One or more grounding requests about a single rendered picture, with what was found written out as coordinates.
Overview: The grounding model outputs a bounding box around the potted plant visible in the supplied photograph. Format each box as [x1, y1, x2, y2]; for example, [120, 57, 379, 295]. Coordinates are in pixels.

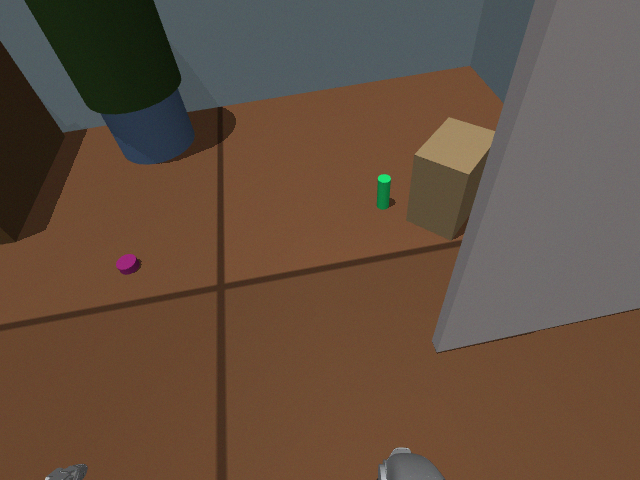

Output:
[24, 0, 195, 165]

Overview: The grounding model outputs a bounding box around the left robot hand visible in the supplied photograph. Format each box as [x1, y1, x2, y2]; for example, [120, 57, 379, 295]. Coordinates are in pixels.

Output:
[45, 464, 88, 480]

